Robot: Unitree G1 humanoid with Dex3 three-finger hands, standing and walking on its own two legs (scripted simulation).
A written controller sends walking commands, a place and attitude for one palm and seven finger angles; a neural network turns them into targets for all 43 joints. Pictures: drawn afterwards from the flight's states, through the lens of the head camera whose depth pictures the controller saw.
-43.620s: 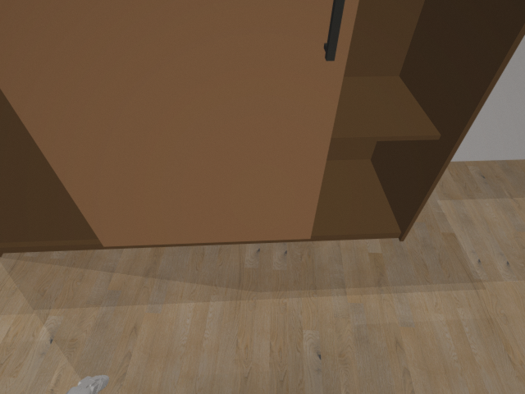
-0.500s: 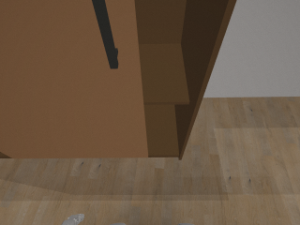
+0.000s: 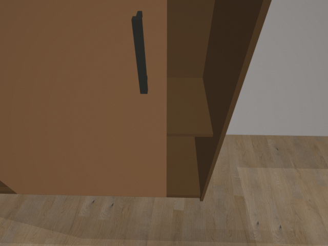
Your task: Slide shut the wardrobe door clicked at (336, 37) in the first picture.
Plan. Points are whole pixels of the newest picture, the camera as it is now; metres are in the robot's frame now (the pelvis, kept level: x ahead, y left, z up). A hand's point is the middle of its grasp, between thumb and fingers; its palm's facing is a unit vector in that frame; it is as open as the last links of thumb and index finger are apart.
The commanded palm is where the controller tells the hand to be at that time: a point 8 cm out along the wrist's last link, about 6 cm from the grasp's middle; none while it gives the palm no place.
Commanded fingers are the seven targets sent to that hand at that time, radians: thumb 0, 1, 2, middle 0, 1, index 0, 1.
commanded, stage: come to a stop and stand still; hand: left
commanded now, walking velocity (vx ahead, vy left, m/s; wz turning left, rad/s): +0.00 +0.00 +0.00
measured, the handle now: (141, 55) +0.50 +0.08 +0.23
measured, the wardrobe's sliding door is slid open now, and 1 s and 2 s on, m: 0.21 0.21 0.21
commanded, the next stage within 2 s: look again from close up in 0.82 s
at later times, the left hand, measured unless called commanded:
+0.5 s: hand out of the picture +0.03 +0.20 -0.17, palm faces +0.02 -0.97 -0.24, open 7.4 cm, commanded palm none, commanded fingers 0.00 0.90 0.90 -0.20 -0.30 -0.20 -0.30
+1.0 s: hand out of the picture +0.05 +0.20 -0.16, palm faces +0.02 -0.97 -0.26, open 7.4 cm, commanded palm none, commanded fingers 0.00 0.90 0.90 -0.20 -0.30 -0.20 -0.30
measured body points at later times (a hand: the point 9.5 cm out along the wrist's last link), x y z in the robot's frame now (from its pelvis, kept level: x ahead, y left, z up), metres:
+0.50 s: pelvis +0.01 +0.00 +0.00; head +0.02 +0.00 +0.45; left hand +0.03 +0.25 -0.15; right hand +0.04 -0.24 -0.15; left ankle +0.00 +0.12 -0.73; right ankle +0.00 -0.14 -0.73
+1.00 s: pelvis +0.01 -0.01 +0.01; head +0.02 -0.01 +0.46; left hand +0.05 +0.25 -0.14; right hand +0.05 -0.26 -0.15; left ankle +0.00 +0.12 -0.73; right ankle +0.00 -0.14 -0.73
